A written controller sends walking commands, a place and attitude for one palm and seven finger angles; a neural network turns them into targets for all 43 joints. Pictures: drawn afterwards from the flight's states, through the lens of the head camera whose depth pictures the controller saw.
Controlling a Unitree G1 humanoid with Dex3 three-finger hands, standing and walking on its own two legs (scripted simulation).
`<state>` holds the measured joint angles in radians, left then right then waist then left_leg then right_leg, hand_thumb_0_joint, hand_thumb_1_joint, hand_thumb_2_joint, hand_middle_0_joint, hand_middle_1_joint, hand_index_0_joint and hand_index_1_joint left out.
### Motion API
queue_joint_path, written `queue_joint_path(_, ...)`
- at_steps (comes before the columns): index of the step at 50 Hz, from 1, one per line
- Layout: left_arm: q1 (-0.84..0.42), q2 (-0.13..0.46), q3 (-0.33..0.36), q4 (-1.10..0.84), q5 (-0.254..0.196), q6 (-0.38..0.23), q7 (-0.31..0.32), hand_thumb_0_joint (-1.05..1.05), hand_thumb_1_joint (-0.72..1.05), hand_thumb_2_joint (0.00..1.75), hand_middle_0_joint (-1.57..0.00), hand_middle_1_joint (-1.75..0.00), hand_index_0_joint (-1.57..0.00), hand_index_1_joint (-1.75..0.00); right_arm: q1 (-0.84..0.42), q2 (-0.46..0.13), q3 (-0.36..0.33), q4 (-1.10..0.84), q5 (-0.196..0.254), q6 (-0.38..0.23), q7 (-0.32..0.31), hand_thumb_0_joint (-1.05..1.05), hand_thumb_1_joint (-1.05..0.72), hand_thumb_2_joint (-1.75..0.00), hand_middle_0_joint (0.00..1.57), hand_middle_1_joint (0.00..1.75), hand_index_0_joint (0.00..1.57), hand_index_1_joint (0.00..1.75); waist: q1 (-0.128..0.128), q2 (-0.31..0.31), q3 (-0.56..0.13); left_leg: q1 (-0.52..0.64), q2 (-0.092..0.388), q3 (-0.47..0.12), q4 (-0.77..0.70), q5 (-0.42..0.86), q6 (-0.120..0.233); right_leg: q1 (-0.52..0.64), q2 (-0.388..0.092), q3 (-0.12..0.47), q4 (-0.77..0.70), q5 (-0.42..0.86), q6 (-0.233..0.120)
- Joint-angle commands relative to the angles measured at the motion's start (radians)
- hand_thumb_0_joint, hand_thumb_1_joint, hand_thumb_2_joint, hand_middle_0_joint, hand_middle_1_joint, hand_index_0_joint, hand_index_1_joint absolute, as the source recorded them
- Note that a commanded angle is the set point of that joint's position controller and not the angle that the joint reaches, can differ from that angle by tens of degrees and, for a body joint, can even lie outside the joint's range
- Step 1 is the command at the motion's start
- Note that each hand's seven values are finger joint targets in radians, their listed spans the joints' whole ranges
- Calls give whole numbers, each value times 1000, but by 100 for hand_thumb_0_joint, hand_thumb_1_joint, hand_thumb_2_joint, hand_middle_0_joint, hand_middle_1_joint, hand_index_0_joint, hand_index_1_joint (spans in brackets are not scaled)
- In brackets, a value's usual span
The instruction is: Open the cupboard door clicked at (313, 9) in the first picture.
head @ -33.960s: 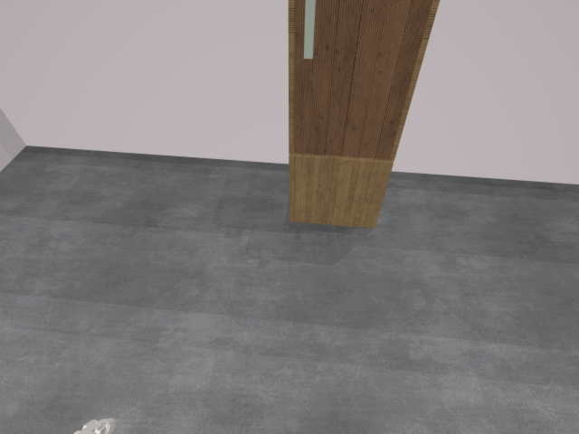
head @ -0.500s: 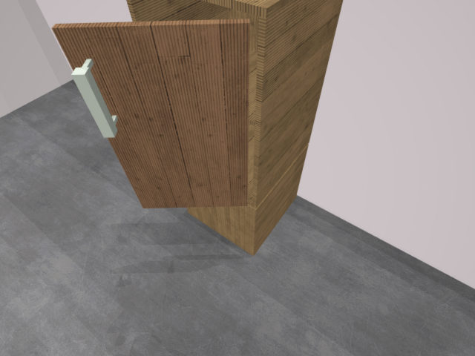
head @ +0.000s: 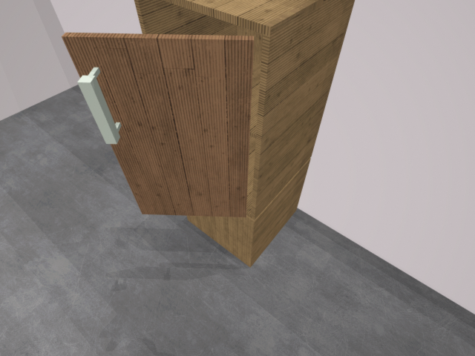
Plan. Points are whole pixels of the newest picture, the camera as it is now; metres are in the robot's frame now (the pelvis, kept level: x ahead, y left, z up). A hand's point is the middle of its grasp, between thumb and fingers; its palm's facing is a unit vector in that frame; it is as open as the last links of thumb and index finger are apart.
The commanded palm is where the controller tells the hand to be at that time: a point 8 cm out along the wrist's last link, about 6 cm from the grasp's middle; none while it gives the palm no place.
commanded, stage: come to a stop and stand still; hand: left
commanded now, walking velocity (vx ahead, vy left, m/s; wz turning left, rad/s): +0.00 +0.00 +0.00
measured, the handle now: (104, 106) +0.56 +0.32 +0.11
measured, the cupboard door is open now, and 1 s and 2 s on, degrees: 37 37 37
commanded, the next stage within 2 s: look again from close up in 0.46 s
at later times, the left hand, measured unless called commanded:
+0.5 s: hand out of the picture +0.01 +0.17 -0.18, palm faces +0.04 -0.98 -0.19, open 7.4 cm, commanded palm none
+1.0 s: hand out of the picture +0.02 +0.23 -0.18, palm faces -0.03 -0.97 -0.24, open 7.4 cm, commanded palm none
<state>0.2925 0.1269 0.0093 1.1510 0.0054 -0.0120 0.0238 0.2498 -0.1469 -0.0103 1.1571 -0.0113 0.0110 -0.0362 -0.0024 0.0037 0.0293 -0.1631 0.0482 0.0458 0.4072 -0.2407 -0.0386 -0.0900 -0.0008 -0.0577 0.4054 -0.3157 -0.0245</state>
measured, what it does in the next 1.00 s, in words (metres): stands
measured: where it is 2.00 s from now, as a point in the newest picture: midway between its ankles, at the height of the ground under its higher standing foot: outside the picture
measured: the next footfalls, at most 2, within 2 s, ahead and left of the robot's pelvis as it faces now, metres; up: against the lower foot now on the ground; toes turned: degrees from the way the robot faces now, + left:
left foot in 2.00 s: +0.04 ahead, +0.21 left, +0.00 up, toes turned +5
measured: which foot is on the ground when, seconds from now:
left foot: down 0.00-1.00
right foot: down 0.00-1.00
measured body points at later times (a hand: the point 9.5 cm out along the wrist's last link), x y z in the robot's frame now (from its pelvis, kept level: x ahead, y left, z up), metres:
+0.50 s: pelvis +0.02 +0.00 +0.00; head +0.04 +0.00 +0.45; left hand +0.01 +0.22 -0.16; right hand +0.01 -0.22 -0.16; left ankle -0.02 +0.14 -0.74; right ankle -0.06 -0.10 -0.74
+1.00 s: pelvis -0.01 +0.04 -0.01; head +0.00 +0.03 +0.44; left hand +0.02 +0.28 -0.16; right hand +0.00 -0.19 -0.17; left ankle -0.02 +0.15 -0.74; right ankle -0.06 -0.10 -0.74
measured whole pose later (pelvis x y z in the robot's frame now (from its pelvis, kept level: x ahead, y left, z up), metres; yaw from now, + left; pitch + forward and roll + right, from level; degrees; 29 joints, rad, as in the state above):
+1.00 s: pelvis -0.01 +0.04 -0.01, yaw -2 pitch +0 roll +1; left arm 0.27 0.18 0.00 1.04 0.02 0.00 0.03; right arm 0.27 -0.18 0.01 1.05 -0.01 0.00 -0.02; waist 0.00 0.01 0.02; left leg -0.23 0.01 0.08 0.55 -0.31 0.02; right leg -0.18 -0.05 0.00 0.55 -0.37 0.03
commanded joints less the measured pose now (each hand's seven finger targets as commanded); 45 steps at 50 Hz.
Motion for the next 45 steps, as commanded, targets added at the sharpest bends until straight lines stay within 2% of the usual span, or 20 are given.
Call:
queue_joint_path(1, 54, 104, 13, -27, -3, -14, 12, 0, 90, 90, -20, -30, -20, -30, 64, -81, -14, -14, -4, -17, -11, 0, -90, -90, 20, 30, 20, 30, -5, -15, 18, 47, 58, -39, -25, 223, 41, -60, -116, 93, -83, 355, -13)
queue_joint_path(3, 60, 99, 12, -23, -2, -13, 13, 0, 90, 90, -20, -30, -20, -30, 62, -75, -14, -14, -4, -16, -11, 0, -90, -90, 20, 30, 20, 30, -4, -21, 37, 41, 55, -40, -27, 215, 41, -65, -117, 88, -88, 346, -11)
queue_joint_path(13, 74, 98, 14, -18, -1, -15, 16, 0, 90, 90, -20, -30, -20, -30, 72, -79, -13, -15, -4, -22, -17, 0, -90, -90, 20, 30, 20, 30, -2, -22, 8, 59, 57, -32, -9, 301, 41, -20, -119, 74, -64, 482, -9)
queue_joint_path(19, 72, 102, 14, -22, -2, -13, 17, 0, 90, 90, -20, -30, -20, -30, 78, -81, -12, -14, -4, -22, -18, 0, -90, -90, 20, 30, 20, 30, 0, -18, 17, 61, 57, -32, -12, 318, 41, -15, -119, 70, -64, 474, -9)
queue_joint_path(22, 69, 103, 16, -24, -1, -13, 17, 0, 90, 90, -20, -30, -20, -30, 81, -78, -11, -16, -3, -23, -17, 0, -90, -90, 20, 30, 20, 30, 2, -47, 14, 59, 57, -31, -18, 320, 44, -4, -115, 62, -66, 473, -7)
queue_joint_path(24, 72, 106, 16, -24, -2, -13, 17, 0, 90, 90, -20, -30, -20, -30, 79, -81, -12, -15, -5, -24, -17, 0, -90, -90, 20, 30, 20, 30, 3, -18, 5, 68, 56, -32, -13, 343, 43, -3, -120, 66, -58, 487, -8)
queue_joint_path(27, 70, 110, 16, -29, -2, -13, 18, 0, 90, 90, -20, -30, -20, -30, 82, -80, -11, -14, -2, -24, -17, 0, -90, -90, 20, 30, 20, 30, 5, -37, 3, 67, 56, -29, -14, 339, 44, 7, -118, 57, -63, 491, -6)
queue_joint_path(28, 130, 140, 12, -24, 24, -50, 63, 0, 90, 90, -20, -30, -20, -30, -29, -126, -16, -102, 10, -42, 3, 0, -90, -90, 20, 30, 20, 30, 35, -27, 54, -44, 44, 25, 249, 375, 24, -90, -159, 152, -41, 913, 50)
queue_joint_path(29, 106, 180, 26, -76, 21, -52, 57, 0, 90, 90, -20, -30, -20, -30, 23, -57, -8, -141, 2, -38, 11, 0, -90, -90, 20, 30, 20, 30, -11, -58, 23, -137, 10, -5, 234, -7, 48, 6, -207, 153, 24, 1035, -4)
queue_joint_path(30, 74, 170, 17, -87, 20, -53, 52, 0, 90, 90, -20, -30, -20, -30, 65, -51, -8, -139, 5, -40, 11, 0, -90, -90, 20, 30, 20, 30, -29, -82, -35, -140, 12, -4, 169, -68, 53, 35, -192, 130, 68, 962, -35)
queue_joint_path(31, 65, 160, 14, -108, 17, -52, 49, 0, 90, 90, -20, -30, -20, -30, 99, -63, -9, -141, 4, -45, 13, 0, -90, -90, 20, 30, 20, 30, -34, -82, -85, -99, 10, -8, 102, 54, 57, 54, -161, 103, 126, 901, -33)
queue_joint_path(32, 72, 160, 18, -117, 10, -52, 46, 0, 90, 90, -20, -30, -20, -30, 124, -84, -12, -132, -4, -55, 14, 0, -90, -90, 20, 30, 20, 30, -26, 30, -151, -17, 20, -6, 106, 290, 72, 58, -130, 79, 193, 851, -23)
queue_joint_path(33, 83, 155, 19, -123, 3, -49, 45, 0, 90, 90, -20, -30, -20, -30, 136, -114, -15, -131, -4, -56, 8, 0, -90, -90, 20, 30, 20, 30, -21, 78, -175, 40, 55, -36, 150, 529, 88, 12, -103, 68, 209, 702, -14)
queue_joint_path(34, 89, 143, 19, -123, 0, -43, 44, 0, 90, 90, -20, -30, -20, -30, 122, -125, -19, -136, -2, -52, 2, 0, -90, -90, 20, 30, 20, 30, -9, 88, -162, 69, 80, -36, 174, 630, 93, -32, -87, 57, 185, 566, -11)
queue_joint_path(35, 78, 138, 16, -123, 1, -32, 42, 0, 90, 90, -20, -30, -20, -30, 107, -129, -17, -145, 0, -45, -1, 0, -90, -90, 20, 30, 20, 30, -7, 90, -116, 54, 86, -48, 165, 608, 94, -65, -78, 50, 159, 422, -10)
queue_joint_path(36, 73, 132, 13, -127, 3, -22, 40, 0, 90, 90, -20, -30, -20, -30, 88, -128, -15, -153, 0, -39, -2, 0, -90, -90, 20, 30, 20, 30, -4, 57, -65, 20, 87, -53, 147, 509, 92, -90, -71, 54, 129, 328, -13)
queue_joint_path(38, 64, 127, 9, -133, 11, -9, 34, 0, 90, 90, -20, -30, -20, -30, 69, -118, -10, -162, -2, -32, 2, 0, -90, -90, 20, 30, 20, 30, 0, -9, 31, -55, 69, -57, 114, 334, 91, -116, -72, 66, 93, 262, -15)
queue_joint_path(40, 49, 139, 7, -139, 7, -1, 29, 0, 90, 90, -20, -30, -20, -30, 60, -123, -8, -160, -3, -30, 5, 0, -90, -90, 20, 30, 20, 30, -2, -24, 37, -64, 60, -62, 79, 215, 89, -128, -67, 71, 85, 186, -11)
queue_joint_path(43, 39, 145, 7, -144, 8, 7, 22, 0, 90, 90, -20, -30, -20, -30, 48, -128, -5, -155, -7, -32, 8, 0, -90, -90, 20, 30, 20, 30, 6, 31, 67, -95, 62, -84, 16, 96, 98, -144, -58, 72, 75, 55, -6)
queue_joint_path(45, 39, 149, 6, -144, 9, 10, 16, 0, 90, 90, -20, -30, -20, -30, 38, -135, -5, -158, -7, -31, 11, 0, -90, -90, 20, 30, 20, 30, 10, 17, 85, -117, 61, -92, -17, -8, 99, -159, -58, 78, 56, -6, -5)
